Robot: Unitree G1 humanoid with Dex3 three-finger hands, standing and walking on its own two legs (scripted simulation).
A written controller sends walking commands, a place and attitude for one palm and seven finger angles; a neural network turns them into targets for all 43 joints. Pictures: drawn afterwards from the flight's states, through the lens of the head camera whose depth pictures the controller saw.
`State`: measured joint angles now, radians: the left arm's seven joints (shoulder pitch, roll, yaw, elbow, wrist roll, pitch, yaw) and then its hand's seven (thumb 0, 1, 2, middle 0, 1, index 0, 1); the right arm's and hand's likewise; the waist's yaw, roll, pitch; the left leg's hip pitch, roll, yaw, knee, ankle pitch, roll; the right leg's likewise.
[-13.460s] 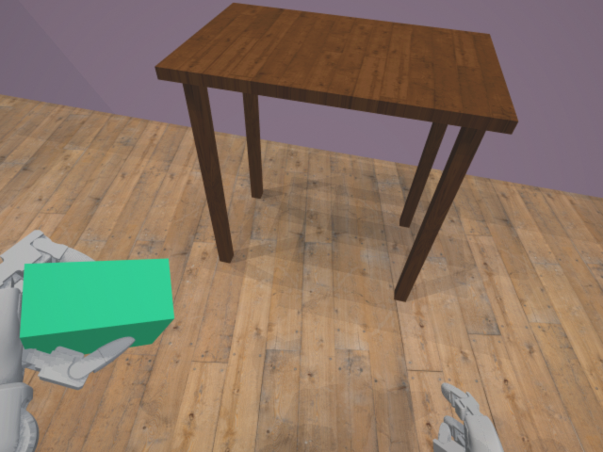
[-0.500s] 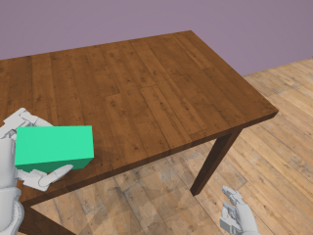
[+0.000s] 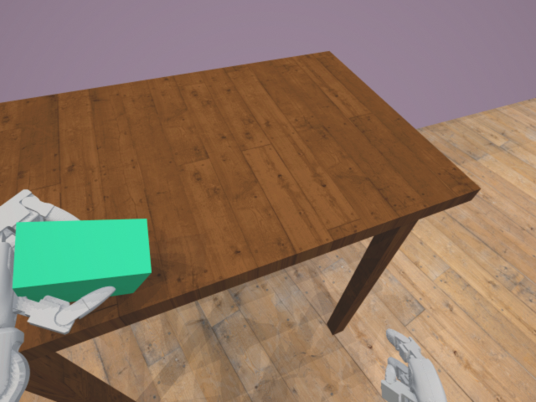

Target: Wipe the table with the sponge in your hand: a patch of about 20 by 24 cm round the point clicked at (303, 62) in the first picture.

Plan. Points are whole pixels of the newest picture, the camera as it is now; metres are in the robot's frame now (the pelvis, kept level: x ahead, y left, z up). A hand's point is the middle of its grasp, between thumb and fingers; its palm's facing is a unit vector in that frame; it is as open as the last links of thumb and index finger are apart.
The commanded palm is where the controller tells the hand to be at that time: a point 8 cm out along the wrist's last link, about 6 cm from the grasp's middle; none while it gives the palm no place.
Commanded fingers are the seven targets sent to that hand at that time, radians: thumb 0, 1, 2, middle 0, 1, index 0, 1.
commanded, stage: look again from close up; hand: left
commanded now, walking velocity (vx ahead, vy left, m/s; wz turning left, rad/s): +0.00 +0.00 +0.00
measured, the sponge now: (103, 262) +0.23 +0.22 +0.14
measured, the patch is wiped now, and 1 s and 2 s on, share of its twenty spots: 0.00 0.00 0.00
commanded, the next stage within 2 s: shuffle to correct the standing spot in 0.14 s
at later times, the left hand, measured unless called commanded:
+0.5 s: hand (72, 255) +0.23 +0.24 +0.16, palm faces +0.41 -0.84 -0.36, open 10.1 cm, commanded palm +0.17 +0.27 +0.17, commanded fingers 0.00 0.10 1.30 -1.20 -1.60 -1.20 -1.60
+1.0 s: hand (138, 248) +0.24 +0.18 +0.16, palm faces +0.36 -0.84 -0.41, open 10.1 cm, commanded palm +0.17 +0.21 +0.17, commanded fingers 0.00 0.10 1.30 -1.20 -1.60 -1.20 -1.60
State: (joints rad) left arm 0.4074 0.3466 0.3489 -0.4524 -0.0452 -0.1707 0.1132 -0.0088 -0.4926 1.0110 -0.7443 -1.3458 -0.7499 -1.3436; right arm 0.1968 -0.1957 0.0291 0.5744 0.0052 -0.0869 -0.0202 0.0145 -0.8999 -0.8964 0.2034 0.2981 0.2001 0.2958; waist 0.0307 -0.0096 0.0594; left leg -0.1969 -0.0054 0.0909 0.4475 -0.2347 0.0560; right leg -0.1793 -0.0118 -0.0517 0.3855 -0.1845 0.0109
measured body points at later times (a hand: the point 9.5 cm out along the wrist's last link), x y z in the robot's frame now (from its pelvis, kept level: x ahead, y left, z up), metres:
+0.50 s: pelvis +0.01 -0.01 +0.00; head +0.03 +0.00 +0.45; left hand +0.20 +0.29 +0.18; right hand +0.19 -0.23 -0.08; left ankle +0.01 +0.08 -0.74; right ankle +0.01 -0.13 -0.74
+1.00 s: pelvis +0.02 -0.07 -0.01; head +0.06 -0.06 +0.43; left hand +0.22 +0.22 +0.18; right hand +0.20 -0.31 -0.09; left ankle +0.01 +0.08 -0.74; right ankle +0.01 -0.13 -0.74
